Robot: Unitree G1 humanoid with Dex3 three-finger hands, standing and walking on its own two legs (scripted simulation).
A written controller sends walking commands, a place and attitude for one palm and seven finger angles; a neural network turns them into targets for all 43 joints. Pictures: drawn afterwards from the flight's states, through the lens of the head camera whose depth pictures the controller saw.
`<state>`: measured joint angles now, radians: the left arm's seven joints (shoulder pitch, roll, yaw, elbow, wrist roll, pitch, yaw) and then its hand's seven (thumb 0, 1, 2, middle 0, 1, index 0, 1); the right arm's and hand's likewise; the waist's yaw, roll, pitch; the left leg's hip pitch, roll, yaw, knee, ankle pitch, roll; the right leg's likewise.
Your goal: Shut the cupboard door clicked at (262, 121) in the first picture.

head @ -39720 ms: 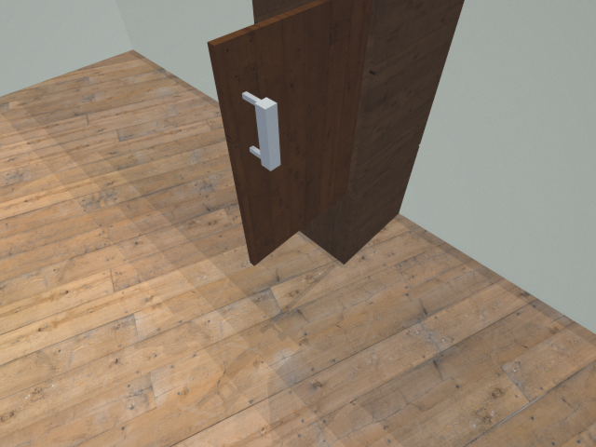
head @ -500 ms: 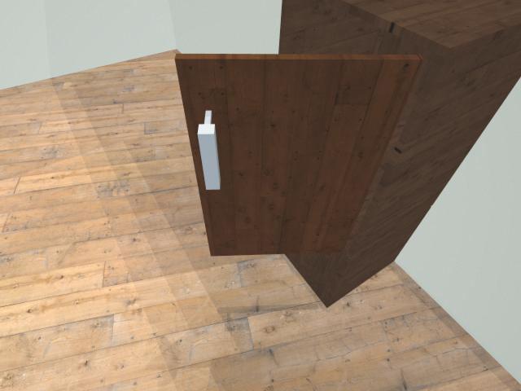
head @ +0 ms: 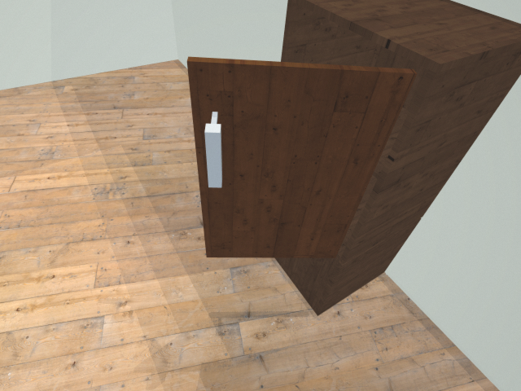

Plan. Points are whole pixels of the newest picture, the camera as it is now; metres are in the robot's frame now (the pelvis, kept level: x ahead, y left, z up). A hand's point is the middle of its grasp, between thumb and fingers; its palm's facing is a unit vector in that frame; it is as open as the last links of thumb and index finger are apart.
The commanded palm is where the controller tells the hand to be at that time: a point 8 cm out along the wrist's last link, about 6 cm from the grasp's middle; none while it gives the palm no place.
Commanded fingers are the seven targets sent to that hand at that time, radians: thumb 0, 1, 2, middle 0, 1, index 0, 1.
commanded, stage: shuffle to correct the standing spot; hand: left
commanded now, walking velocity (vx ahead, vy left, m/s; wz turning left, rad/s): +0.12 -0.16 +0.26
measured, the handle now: (215, 149) +0.52 +0.13 +0.09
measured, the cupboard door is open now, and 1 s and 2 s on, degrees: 60 60 60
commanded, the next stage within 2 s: come to a stop and stand still in 0.68 s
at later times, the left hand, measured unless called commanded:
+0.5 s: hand out of the picture -0.03 +0.11 -0.19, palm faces +0.11 -0.99 -0.09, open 7.4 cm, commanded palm none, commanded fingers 0.00 0.90 0.90 -0.20 -0.30 -0.20 -0.30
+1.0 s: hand out of the picture +0.06 +0.06 -0.20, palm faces +0.17 -0.98 -0.09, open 7.4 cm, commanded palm none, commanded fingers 0.00 0.90 0.90 -0.20 -0.30 -0.20 -0.30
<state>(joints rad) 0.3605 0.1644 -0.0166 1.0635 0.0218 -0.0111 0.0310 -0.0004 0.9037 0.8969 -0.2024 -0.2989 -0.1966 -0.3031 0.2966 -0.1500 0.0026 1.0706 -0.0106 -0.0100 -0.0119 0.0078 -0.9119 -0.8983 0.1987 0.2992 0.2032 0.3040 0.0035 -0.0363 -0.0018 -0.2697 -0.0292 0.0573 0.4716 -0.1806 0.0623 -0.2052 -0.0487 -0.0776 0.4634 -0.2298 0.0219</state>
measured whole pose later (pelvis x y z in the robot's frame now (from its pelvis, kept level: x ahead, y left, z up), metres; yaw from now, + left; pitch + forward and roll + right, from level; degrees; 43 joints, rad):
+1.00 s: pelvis +0.10 -0.08 -0.01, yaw +6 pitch -2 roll -2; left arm 0.35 0.11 0.01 1.06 0.01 -0.01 0.04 0.00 0.91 0.90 -0.20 -0.30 -0.20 -0.30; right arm 0.22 -0.13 -0.03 1.09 -0.01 -0.01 -0.05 0.02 -0.96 -0.90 0.20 0.30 0.20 0.30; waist 0.02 -0.05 0.05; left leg -0.30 0.00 0.11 0.59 -0.23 0.06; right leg -0.11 0.04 -0.17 0.51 -0.36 -0.06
